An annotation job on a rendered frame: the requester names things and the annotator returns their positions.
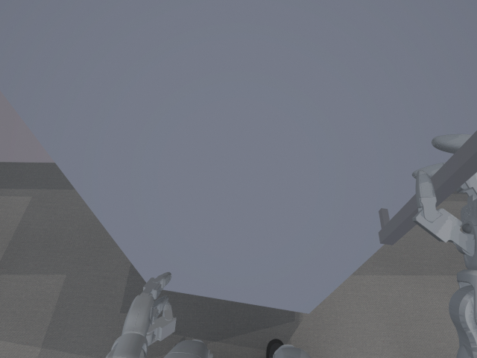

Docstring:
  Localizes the robot right hand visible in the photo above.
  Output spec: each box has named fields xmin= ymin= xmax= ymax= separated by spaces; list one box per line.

xmin=412 ymin=134 xmax=477 ymax=270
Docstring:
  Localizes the right robot forearm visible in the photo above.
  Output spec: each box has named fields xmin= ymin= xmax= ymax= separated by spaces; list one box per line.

xmin=449 ymin=269 xmax=477 ymax=358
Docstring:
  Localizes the left robot forearm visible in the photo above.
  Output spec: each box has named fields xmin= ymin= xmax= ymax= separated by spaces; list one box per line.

xmin=106 ymin=333 xmax=148 ymax=358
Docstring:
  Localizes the robot right shin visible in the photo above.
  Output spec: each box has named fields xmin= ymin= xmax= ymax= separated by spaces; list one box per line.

xmin=274 ymin=345 xmax=294 ymax=354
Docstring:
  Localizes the handle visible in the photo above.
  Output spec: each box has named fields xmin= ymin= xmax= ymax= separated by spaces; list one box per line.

xmin=379 ymin=131 xmax=477 ymax=245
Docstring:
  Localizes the robot left thigh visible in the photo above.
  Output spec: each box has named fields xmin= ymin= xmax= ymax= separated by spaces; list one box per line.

xmin=164 ymin=340 xmax=213 ymax=358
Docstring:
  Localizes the robot left hand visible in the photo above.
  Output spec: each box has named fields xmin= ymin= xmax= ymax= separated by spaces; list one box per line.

xmin=121 ymin=272 xmax=177 ymax=346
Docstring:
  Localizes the fridge door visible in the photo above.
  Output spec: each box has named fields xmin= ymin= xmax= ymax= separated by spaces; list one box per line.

xmin=0 ymin=0 xmax=477 ymax=314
